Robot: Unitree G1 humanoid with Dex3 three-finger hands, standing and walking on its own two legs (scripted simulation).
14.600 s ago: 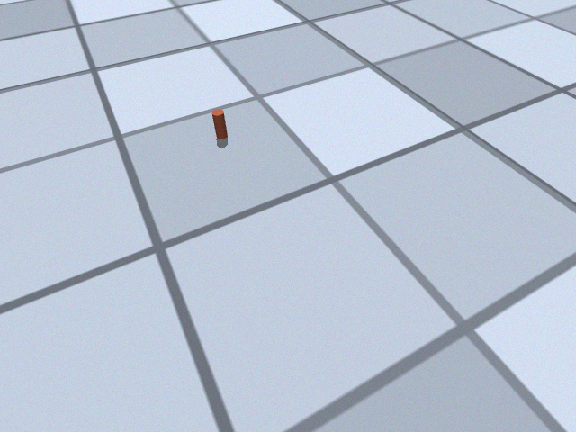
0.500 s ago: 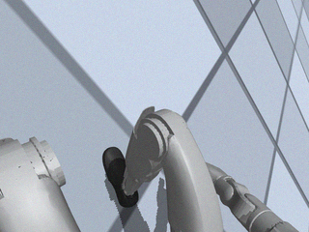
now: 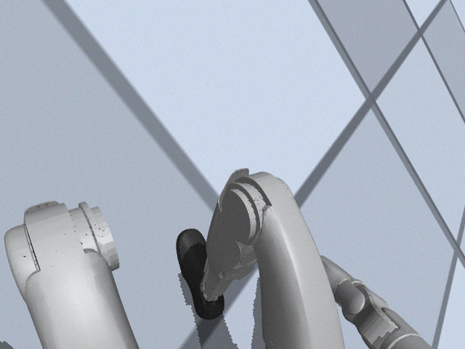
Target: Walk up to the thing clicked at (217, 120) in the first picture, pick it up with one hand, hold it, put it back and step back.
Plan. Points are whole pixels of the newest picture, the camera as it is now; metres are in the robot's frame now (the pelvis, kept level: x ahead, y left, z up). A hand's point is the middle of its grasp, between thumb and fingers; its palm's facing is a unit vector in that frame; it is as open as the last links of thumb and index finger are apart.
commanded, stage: settle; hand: left
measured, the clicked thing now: out of the picture +0.43 +0.41 -0.14
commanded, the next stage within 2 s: hold in 0.78 s
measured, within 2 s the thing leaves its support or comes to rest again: neither
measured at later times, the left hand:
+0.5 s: hand out of the picture +0.40 +0.43 -0.03, palm faces +0.61 -0.79 -0.04, open 9.6 cm
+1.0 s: hand out of the picture +0.41 +0.42 +0.02, palm faces +0.60 -0.80 -0.03, open 9.6 cm
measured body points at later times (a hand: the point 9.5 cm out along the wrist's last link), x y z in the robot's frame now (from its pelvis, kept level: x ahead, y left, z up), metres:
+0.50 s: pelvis +0.01 -0.01 +0.03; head +0.22 +0.14 +0.40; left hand +0.36 +0.47 -0.02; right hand +0.19 -0.25 -0.06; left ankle +0.08 +0.12 -0.26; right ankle +0.14 -0.11 -0.26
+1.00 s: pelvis +0.03 -0.01 +0.06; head +0.23 +0.11 +0.44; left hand +0.37 +0.46 +0.03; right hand +0.20 -0.26 -0.04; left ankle +0.08 +0.12 -0.26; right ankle +0.14 -0.11 -0.26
